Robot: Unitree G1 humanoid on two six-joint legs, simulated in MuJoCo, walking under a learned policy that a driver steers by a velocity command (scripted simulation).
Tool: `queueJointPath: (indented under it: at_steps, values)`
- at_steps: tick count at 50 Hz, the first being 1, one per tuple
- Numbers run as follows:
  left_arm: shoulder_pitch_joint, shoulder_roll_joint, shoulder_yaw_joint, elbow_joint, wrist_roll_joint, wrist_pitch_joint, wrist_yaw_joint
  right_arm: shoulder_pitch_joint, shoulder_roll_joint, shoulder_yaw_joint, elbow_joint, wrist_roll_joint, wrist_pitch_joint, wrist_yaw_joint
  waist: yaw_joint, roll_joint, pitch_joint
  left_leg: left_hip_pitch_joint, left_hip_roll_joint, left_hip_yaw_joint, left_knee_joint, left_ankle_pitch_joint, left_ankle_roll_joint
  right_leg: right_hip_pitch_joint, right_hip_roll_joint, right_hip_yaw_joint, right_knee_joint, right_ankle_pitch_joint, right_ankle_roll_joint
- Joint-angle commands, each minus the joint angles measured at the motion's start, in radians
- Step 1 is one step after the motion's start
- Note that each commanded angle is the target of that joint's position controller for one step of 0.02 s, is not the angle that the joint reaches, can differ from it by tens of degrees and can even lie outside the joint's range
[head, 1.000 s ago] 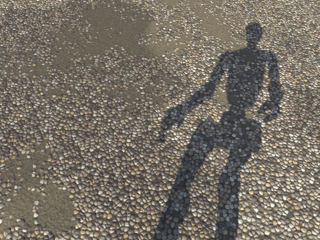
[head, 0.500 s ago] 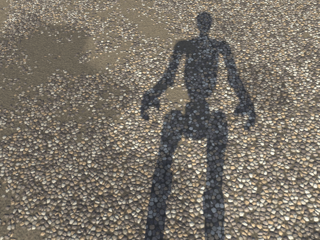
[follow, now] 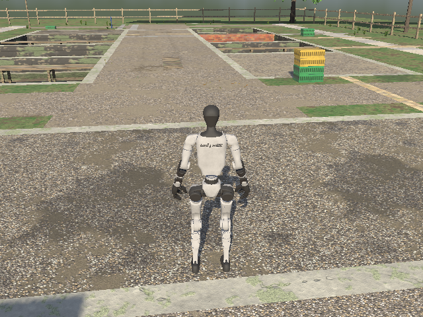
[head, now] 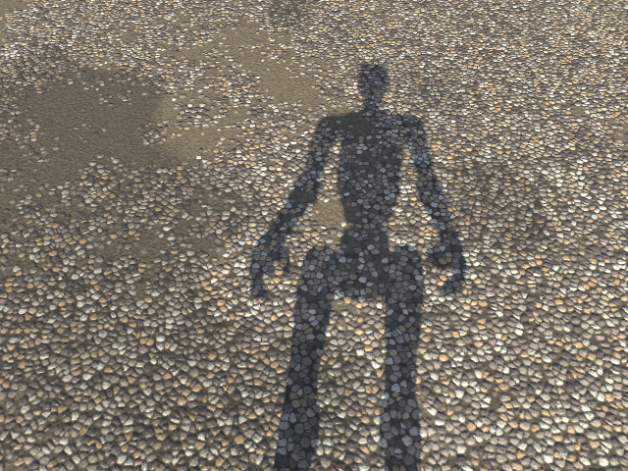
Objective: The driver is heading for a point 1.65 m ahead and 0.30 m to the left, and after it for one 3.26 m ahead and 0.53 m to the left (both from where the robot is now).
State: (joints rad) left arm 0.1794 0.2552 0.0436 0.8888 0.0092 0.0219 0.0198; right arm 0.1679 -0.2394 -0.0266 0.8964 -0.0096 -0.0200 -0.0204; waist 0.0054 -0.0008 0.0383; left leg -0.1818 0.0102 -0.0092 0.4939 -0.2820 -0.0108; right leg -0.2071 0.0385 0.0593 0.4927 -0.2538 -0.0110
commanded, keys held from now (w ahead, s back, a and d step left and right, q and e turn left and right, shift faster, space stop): no key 0.58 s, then w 0.42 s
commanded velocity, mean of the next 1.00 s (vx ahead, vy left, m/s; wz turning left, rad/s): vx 0.11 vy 0.00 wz -0.01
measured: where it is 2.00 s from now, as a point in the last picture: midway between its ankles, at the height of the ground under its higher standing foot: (325, 412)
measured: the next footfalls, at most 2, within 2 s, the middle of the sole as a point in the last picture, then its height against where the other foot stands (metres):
left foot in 1.28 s outside the picture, level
right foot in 1.84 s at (375, 373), level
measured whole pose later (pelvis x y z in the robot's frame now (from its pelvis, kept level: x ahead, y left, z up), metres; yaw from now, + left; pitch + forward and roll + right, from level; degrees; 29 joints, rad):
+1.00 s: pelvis +0.09 -0.02 +0.01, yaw +0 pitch +1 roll +0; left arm 0.42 0.21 0.03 1.11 -0.01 -0.10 -0.01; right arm 0.21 -0.28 -0.04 0.98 0.03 -0.09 0.01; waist 0.04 0.03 -0.01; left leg -0.50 0.04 0.01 1.08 -0.29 0.06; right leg -0.06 0.03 -0.02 0.34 -0.29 -0.05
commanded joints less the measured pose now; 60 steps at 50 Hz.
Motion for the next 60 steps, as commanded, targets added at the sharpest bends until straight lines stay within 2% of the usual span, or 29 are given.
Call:
queueJointPath:
  at_steps: [1, 15, 29, 30, 31, 32, 33, 34, 36, 37, 38, 39, 40, 41, 42, 43, 44, 45, 46, 47, 48, 49, 51, 54, 57, 60]
  values:
    - [-0.017, 0.103, 0.022, -0.023, -0.002, -0.013, 0.007, -0.007, -0.127, -0.025, -0.025, 0.001, -0.010, -0.004, -0.006, -0.003, -0.033, -0.018, 0.050, -0.050, -0.093, 0.137, 0.025, 0.025, -0.058, 0.057, -0.075, 0.159, -0.016]
    - [-0.003, 0.099, 0.017, 0.094, -0.006, -0.015, 0.018, 0.015, -0.116, -0.011, 0.073, 0.003, -0.005, -0.008, -0.005, 0.006, -0.019, -0.021, 0.027, -0.036, -0.112, 0.129, 0.027, 0.039, -0.055, 0.039, -0.085, 0.164, -0.009]
    - [0.017, 0.082, 0.005, 0.164, -0.007, -0.016, 0.021, 0.061, -0.105, 0.001, 0.129, 0.005, -0.002, -0.013, -0.006, 0.001, -0.006, -0.031, 0.017, -0.032, -0.118, 0.114, 0.032, 0.027, -0.050, 0.023, -0.091, 0.147, -0.003]
    - [0.034, 0.071, 0.002, 0.175, -0.008, -0.016, 0.022, 0.080, -0.098, 0.003, 0.141, 0.005, -0.001, -0.014, -0.005, 0.005, -0.028, -0.024, 0.008, -0.025, -0.126, 0.011, 0.035, 0.034, -0.037, 0.008, -0.090, 0.051, -0.005]
    - [0.038, 0.073, 0.004, 0.179, -0.013, -0.014, 0.023, 0.084, -0.110, -0.002, 0.143, 0.011, 0.003, -0.018, -0.006, 0.017, -0.012, -0.041, 0.001, -0.028, -0.129, -0.153, 0.049, 0.007, -0.014, -0.014, -0.067, -0.105, -0.012]
    - [0.036, 0.081, 0.007, 0.175, -0.017, -0.016, 0.025, 0.082, -0.131, -0.009, 0.138, 0.017, 0.005, -0.021, -0.008, 0.035, 0.021, -0.069, 0.011, -0.055, -0.138, -0.322, 0.073, -0.048, 0.003, -0.028, -0.037, -0.267, -0.023]
    - [0.025, 0.083, 0.007, 0.166, -0.018, -0.024, 0.024, 0.089, -0.143, -0.013, 0.132, 0.021, 0.003, -0.023, -0.015, 0.051, 0.063, -0.094, 0.043, -0.108, -0.167, -0.445, 0.102, -0.112, 0.004, -0.029, -0.011, -0.351, -0.034]
    - [0.008, 0.072, 0.004, 0.153, -0.019, -0.038, 0.020, 0.114, -0.159, -0.019, 0.133, 0.026, -0.005, -0.022, -0.027, 0.081, 0.091, -0.088, 0.098, -0.189, -0.205, -0.514, 0.137, -0.172, -0.001, -0.035, 0.034, -0.345, -0.039]
    - [-0.008, 0.030, -0.004, 0.137, -0.024, -0.072, 0.004, 0.162, -0.205, -0.040, 0.144, 0.034, -0.023, -0.018, -0.035, 0.176, 0.097, -0.042, 0.262, -0.412, -0.315, -0.563, 0.227, -0.234, -0.013, -0.085, 0.208, -0.182, -0.031]
    - [-0.014, 0.037, -0.003, 0.133, -0.028, -0.084, -0.004, 0.157, -0.204, -0.043, 0.137, 0.034, -0.029, -0.016, -0.032, 0.165, 0.108, -0.067, 0.300, -0.460, -0.339, -0.533, 0.251, -0.235, -0.042, -0.068, 0.255, -0.167, -0.040]
    - [-0.004, 0.038, -0.001, 0.133, -0.033, -0.092, -0.010, 0.133, -0.194, -0.041, 0.124, 0.032, -0.034, -0.013, -0.014, 0.151, 0.111, -0.082, 0.300, -0.447, -0.339, -0.495, 0.248, -0.219, -0.054, -0.066, 0.251, -0.193, -0.052]
    - [0.025, 0.026, -0.004, 0.140, -0.038, -0.099, -0.015, 0.092, -0.192, -0.041, 0.107, 0.038, -0.036, -0.008, 0.014, 0.155, 0.114, -0.116, 0.278, -0.396, -0.321, -0.451, 0.227, -0.157, -0.059, -0.076, 0.160, -0.204, -0.067]
    - [0.086, 0.025, -0.001, 0.165, -0.039, -0.105, -0.016, 0.036, -0.183, -0.038, 0.086, 0.047, -0.033, -0.003, 0.055, 0.141, 0.110, -0.190, 0.219, -0.301, -0.285, -0.389, 0.188, -0.008, -0.045, -0.098, 0.014, -0.145, -0.078]
    - [0.155, 0.042, 0.010, 0.201, -0.035, -0.105, -0.015, 0.017, -0.170, -0.036, 0.072, 0.046, -0.032, 0.000, 0.077, 0.112, 0.090, -0.247, 0.148, -0.213, -0.206, -0.297, 0.153, 0.129, -0.016, -0.105, -0.051, -0.054, -0.066]
    - [0.252, 0.077, 0.023, 0.229, -0.029, -0.104, -0.013, -0.001, -0.131, -0.025, 0.058, 0.040, -0.038, 0.003, 0.104, 0.010, 0.046, -0.320, 0.078, -0.115, -0.020, -0.176, 0.112, 0.253, -0.092, 0.026, -0.108, -0.065, -0.078]
    - [0.385, 0.173, 0.047, 0.250, -0.032, -0.106, -0.013, -0.014, -0.065, -0.008, 0.027, 0.032, -0.053, 0.005, 0.132, -0.247, -0.005, -0.490, -0.037, 0.046, 0.311, -0.143, 0.048, 0.389, -0.286, 0.376, -0.263, -0.222, -0.172]
    - [0.411, 0.195, 0.044, 0.252, -0.018, -0.121, -0.025, -0.026, -0.086, -0.014, 0.005, 0.043, -0.070, 0.003, 0.127, -0.276, 0.011, -0.615, -0.052, -0.016, 0.538, -0.286, 0.046, 0.383, -0.421, 0.633, -0.330, -0.250, -0.273]
    - [0.336, 0.128, 0.023, 0.228, -0.015, -0.136, -0.027, -0.012, -0.109, -0.020, 0.009, 0.058, -0.081, 0.011, 0.077, -0.143, 0.065, -0.687, 0.010, -0.077, 0.662, -0.230, 0.066, 0.365, -0.421, 0.582, -0.317, -0.225, -0.272]
    - [0.288, 0.092, 0.013, 0.206, -0.017, -0.145, -0.031, 0.005, -0.107, -0.020, 0.021, 0.061, -0.090, 0.021, 0.054, -0.103, 0.072, -0.709, 0.046, -0.081, 0.686, -0.130, 0.085, 0.359, -0.375, 0.470, -0.315, -0.174, -0.236]
    - [0.254, 0.092, 0.009, 0.190, -0.019, -0.146, -0.036, -0.003, -0.113, -0.026, 0.023, 0.051, -0.098, 0.025, 0.039, -0.071, 0.072, -0.718, 0.074, -0.064, 0.665, -0.050, 0.091, 0.355, -0.344, 0.385, -0.324, -0.099, -0.204]
    - [0.242, 0.074, 0.000, 0.182, -0.018, -0.141, -0.037, -0.028, -0.125, -0.033, 0.017, 0.041, -0.100, 0.029, 0.036, -0.067, 0.076, -0.708, 0.095, -0.052, 0.625, 0.008, 0.088, 0.343, -0.319, 0.305, -0.331, 0.037, -0.179]
    - [0.257, 0.048, -0.009, 0.182, -0.013, -0.132, -0.035, -0.040, -0.118, -0.036, 0.013, 0.036, -0.099, 0.036, 0.036, -0.078, 0.062, -0.670, 0.104, -0.032, 0.589, 0.046, 0.077, 0.325, -0.285, 0.230, -0.335, 0.151, -0.164]
    - [0.292, 0.056, -0.012, 0.183, -0.008, -0.118, -0.023, -0.073, -0.079, -0.028, -0.001, 0.030, -0.090, 0.046, 0.043, -0.088, 0.051, -0.634, 0.098, 0.010, 0.510, 0.104, 0.045, 0.295, -0.254, 0.141, -0.346, 0.288, -0.166]
    - [0.292, 0.098, -0.008, 0.165, -0.005, -0.109, -0.003, -0.220, -0.038, -0.006, -0.064, 0.030, -0.082, 0.049, 0.065, -0.072, 0.091, -0.537, 0.065, 0.054, 0.268, 0.220, 0.015, 0.173, -0.218, 0.059, -0.390, 0.304, -0.165]
    - [0.340, 0.123, 0.001, 0.173, -0.015, -0.111, 0.003, -0.299, -0.049, 0.000, -0.100, 0.038, -0.079, 0.056, 0.078, -0.097, 0.116, -0.436, 0.033, 0.075, 0.123, 0.299, 0.022, 0.143, -0.235, 0.034, -0.426, 0.282, -0.168]
    - [0.336, 0.127, 0.011, 0.176, -0.029, -0.107, 0.004, -0.315, -0.084, -0.008, -0.125, 0.042, -0.082, 0.067, 0.043, -0.096, 0.114, -0.413, 0.031, 0.045, 0.045, 0.294, 0.065, 0.245, -0.281, 0.017, -0.384, 0.386, -0.147]
Keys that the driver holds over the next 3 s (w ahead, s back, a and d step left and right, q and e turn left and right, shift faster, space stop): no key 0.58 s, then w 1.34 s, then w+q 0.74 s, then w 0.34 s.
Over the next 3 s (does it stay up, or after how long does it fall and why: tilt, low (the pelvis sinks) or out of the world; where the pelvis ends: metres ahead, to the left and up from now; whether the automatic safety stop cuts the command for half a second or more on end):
stays up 1.23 0.11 0.00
